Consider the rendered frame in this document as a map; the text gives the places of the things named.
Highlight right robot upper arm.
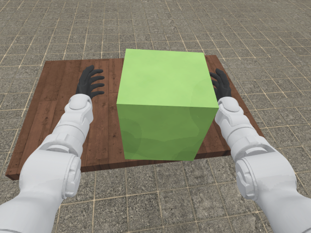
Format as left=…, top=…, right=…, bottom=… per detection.
left=235, top=152, right=311, bottom=233

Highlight robot right forearm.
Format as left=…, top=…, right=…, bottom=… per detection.
left=215, top=97, right=297, bottom=189

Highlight carton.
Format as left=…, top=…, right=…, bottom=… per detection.
left=117, top=49, right=219, bottom=161

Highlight robot left forearm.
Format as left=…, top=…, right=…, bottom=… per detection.
left=19, top=94, right=93, bottom=191

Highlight robot right hand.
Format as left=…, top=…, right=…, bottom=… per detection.
left=209, top=68, right=232, bottom=102

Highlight table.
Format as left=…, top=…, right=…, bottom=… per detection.
left=5, top=55, right=265, bottom=181

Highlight robot left hand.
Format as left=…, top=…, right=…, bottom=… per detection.
left=75, top=65, right=104, bottom=99

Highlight left robot upper arm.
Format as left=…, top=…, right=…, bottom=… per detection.
left=0, top=150, right=81, bottom=233

